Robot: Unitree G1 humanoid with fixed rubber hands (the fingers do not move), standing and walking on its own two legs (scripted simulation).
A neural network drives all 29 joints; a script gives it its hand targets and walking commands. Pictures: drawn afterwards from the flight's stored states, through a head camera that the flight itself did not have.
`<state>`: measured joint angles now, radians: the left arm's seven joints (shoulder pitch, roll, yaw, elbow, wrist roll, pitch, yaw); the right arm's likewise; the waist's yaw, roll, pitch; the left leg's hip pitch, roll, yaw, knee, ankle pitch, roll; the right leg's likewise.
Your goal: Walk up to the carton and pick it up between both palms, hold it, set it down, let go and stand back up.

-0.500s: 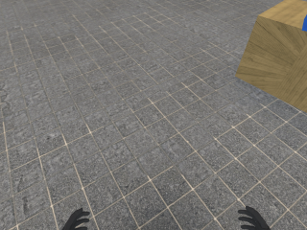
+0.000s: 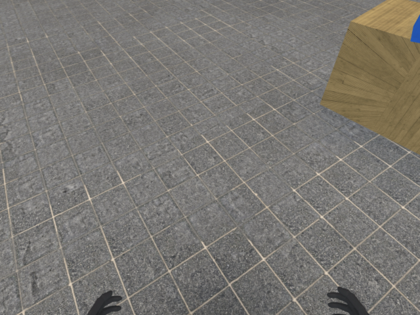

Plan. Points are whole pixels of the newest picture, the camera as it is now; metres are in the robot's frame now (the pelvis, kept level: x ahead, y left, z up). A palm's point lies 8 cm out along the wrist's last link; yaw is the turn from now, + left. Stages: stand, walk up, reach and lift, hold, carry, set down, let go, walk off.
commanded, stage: stand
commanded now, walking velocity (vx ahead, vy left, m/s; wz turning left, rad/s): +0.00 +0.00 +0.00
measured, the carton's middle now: out of the picture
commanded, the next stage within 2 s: none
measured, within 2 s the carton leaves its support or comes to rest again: neither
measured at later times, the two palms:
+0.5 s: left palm out of the picture +0.11 +0.25 -0.09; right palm out of the picture +0.10 -0.26 -0.10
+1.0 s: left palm out of the picture +0.11 +0.25 -0.09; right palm out of the picture +0.09 -0.26 -0.10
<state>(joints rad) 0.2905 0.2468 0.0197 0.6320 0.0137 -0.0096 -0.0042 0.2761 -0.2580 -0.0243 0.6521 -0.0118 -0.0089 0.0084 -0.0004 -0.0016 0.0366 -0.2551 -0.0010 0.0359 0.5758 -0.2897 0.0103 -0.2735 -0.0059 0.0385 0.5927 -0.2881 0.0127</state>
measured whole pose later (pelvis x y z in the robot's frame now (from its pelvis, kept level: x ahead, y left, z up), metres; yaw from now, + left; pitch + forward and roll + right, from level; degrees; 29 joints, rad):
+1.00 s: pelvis +0.00 +0.00 +0.00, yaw -1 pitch -2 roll +0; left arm 0.30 0.25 0.01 0.66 0.01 -0.01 0.00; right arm 0.29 -0.27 -0.01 0.68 -0.01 -0.01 0.00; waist 0.00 0.00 0.04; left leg -0.24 0.00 0.06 0.55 -0.28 0.01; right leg -0.27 0.00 0.06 0.57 -0.28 0.02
